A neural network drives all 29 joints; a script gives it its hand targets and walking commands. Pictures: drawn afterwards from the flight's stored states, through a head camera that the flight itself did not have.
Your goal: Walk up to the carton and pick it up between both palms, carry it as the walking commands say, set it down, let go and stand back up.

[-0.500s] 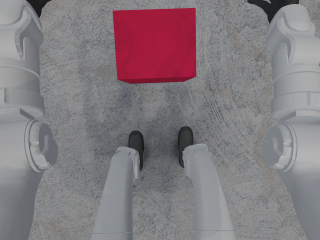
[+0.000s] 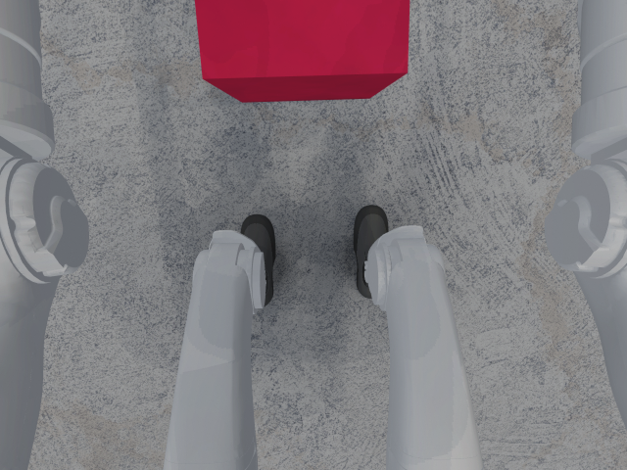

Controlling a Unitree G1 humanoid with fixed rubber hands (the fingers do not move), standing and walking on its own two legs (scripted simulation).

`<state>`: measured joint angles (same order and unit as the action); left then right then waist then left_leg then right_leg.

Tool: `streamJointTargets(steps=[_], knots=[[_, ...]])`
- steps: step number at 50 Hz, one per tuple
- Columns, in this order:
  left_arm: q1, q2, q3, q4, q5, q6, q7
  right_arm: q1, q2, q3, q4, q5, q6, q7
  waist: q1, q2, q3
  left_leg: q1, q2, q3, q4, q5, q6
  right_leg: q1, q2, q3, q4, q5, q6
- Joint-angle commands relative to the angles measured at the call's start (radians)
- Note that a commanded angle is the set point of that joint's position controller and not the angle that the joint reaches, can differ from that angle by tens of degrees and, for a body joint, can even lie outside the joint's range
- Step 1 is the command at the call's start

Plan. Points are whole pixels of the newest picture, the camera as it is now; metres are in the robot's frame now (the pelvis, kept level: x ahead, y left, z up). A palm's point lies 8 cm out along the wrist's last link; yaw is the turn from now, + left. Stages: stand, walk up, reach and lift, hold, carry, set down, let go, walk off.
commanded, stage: reach and lift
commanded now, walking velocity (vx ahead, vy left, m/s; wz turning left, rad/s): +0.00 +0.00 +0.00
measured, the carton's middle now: (303, 20) +0.60 +0.01 -0.43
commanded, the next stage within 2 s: none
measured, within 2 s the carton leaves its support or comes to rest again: neither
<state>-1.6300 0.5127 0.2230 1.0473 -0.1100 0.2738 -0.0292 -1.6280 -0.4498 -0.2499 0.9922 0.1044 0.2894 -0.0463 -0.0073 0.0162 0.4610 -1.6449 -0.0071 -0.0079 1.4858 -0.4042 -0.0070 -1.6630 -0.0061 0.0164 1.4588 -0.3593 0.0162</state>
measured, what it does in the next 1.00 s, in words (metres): lowers itself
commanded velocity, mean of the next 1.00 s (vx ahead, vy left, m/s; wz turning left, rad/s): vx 0.00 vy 0.00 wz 0.00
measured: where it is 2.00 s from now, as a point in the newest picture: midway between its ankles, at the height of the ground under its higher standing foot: (314, 272)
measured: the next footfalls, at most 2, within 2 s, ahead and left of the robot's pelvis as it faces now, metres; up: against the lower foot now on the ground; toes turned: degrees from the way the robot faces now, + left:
none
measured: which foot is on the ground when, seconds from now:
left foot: down 0.00-1.00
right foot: down 0.00-1.00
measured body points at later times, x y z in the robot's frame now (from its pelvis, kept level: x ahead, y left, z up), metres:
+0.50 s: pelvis +0.01 +0.00 -0.14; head +0.39 -0.01 +0.08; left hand +0.62 +0.21 -0.28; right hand +0.61 -0.21 -0.30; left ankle +0.12 +0.12 -0.54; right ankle +0.14 -0.13 -0.54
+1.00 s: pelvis +0.02 +0.00 -0.22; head +0.40 +0.01 +0.01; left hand +0.61 +0.21 -0.37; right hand +0.60 -0.20 -0.38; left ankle +0.12 +0.12 -0.54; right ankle +0.14 -0.13 -0.54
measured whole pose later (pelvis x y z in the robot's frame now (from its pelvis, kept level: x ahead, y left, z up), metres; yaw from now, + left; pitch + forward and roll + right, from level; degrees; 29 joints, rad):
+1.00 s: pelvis +0.02 +0.00 -0.22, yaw +0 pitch +31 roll +0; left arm -1.60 0.51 0.02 1.07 -0.30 0.16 0.09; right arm -1.57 -0.45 -0.10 1.09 0.28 0.14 -0.13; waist 0.00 0.00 0.53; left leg -2.21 -0.02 -0.01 2.29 -0.62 -0.01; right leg -2.24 0.00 0.03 2.26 -0.57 0.03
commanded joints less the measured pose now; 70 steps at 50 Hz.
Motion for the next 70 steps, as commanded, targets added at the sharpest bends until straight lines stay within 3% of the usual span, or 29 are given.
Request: streamJointTargets(steps=[1,4,6,9,11,16,23,29,35,39,43,46,61,70], knots=[[-0.323,0.224,0.013,-0.089,-0.007,-0.008,0.026,-0.285,-0.179,-0.04,-0.038,-0.013,-0.008,-0.019,-0.008,0.0,-1.727,0.459,-0.046,0.054,-0.027,0.014,-0.01,0.559,0.07,-0.092,0.012,0.006,0.004],[-0.393,0.253,-0.018,-0.197,-0.047,-0.004,0.049,-0.355,-0.208,-0.017,-0.148,0.03,-0.009,-0.037,-0.002,0.003,-1.931,0.485,-0.05,0.069,0.056,0.073,-0.009,0.622,0.076,-0.089,0.091,0.071,-0.004],[-0.395,0.243,-0.052,-0.174,-0.079,0.011,0.057,-0.377,-0.2,0.015,-0.153,0.064,0.006,-0.044,0.005,0.008,-1.932,0.46,-0.051,0.08,0.104,0.085,-0.005,0.621,0.073,-0.086,0.139,0.089,-0.005],[-0.432,0.287,-0.077,-0.344,-0.123,0.01,0.076,-0.44,-0.213,0.06,-0.366,0.122,0.007,-0.072,0.03,-0.003,-2.159,0.489,-0.055,0.09,0.177,0.197,0.0,0.752,0.065,-0.069,0.218,0.24,-0.002],[-0.449,0.306,-0.089,-0.379,-0.147,0.022,0.086,-0.443,-0.226,0.07,-0.401,0.14,0.022,-0.088,0.027,-0.001,-2.207,0.483,-0.056,0.094,0.222,0.215,0.006,0.764,0.065,-0.06,0.26,0.273,-0.003],[-0.385,0.261,-0.071,-0.238,-0.121,0.031,0.078,-0.34,-0.188,0.065,-0.207,0.103,0.035,-0.087,0.01,0.007,-1.89,0.294,-0.036,0.088,0.265,0.094,0.003,0.555,0.055,-0.05,0.304,0.153,-0.006],[-0.264,0.169,-0.079,-0.099,-0.105,-0.069,0.059,-0.245,-0.134,0.042,-0.099,0.063,-0.073,-0.061,-0.01,-0.013,-1.734,0.183,-0.035,0.07,0.381,0.185,-0.01,0.446,0.051,-0.069,0.44,0.27,0.002],[-0.297,0.195,-0.088,-0.14,-0.11,-0.131,0.097,-0.288,-0.162,0.057,-0.146,0.099,-0.136,-0.06,0.007,-0.018,-1.731,0.222,-0.036,0.054,0.478,0.264,-0.011,0.376,0.048,-0.082,0.542,0.299,0.011],[-0.331,0.195,-0.119,-0.104,-0.126,-0.145,0.115,-0.299,-0.171,0.1,-0.063,0.15,-0.156,-0.062,0.017,0.006,-1.606,0.208,-0.022,0.051,0.539,0.236,-0.011,0.254,0.037,-0.079,0.6,0.211,0.016],[-0.341,0.179,-0.153,-0.062,-0.15,-0.154,0.112,-0.292,-0.172,0.122,0.008,0.171,-0.172,-0.062,0.001,0.021,-1.535,0.18,-0.01,0.049,0.572,0.216,-0.013,0.196,0.026,-0.079,0.636,0.188,0.015],[-0.364,0.179,-0.182,-0.139,-0.184,-0.162,0.121,-0.3,-0.205,0.118,-0.055,0.184,-0.19,-0.078,-0.027,0.035,-1.669,0.25,-0.006,0.047,0.6,0.276,-0.015,0.228,0.021,-0.091,0.662,0.245,0.011],[-0.344,0.171,-0.189,-0.13,-0.195,-0.152,0.125,-0.278,-0.209,0.121,-0.046,0.181,-0.185,-0.086,-0.036,0.035,-1.67,0.256,-0.005,0.049,0.603,0.268,-0.016,0.216,0.017,-0.098,0.665,0.237,0.008],[-0.288,0.142,-0.151,-0.054,-0.162,-0.167,0.114,-0.271,-0.11,0.171,-0.027,0.192,-0.183,-0.071,0.028,-0.033,-1.492,0.057,-0.01,0.059,0.587,0.211,-0.007,0.237,0.034,-0.066,0.653,0.248,0.02],[-0.357,0.135,-0.168,-0.055,-0.171,-0.173,0.123,-0.332,-0.097,0.173,-0.027,0.183,-0.184,-0.1,0.019,-0.034,-1.53,0.06,-0.014,0.068,0.587,0.181,-0.012,0.287,0.043,-0.055,0.642,0.238,0.019]])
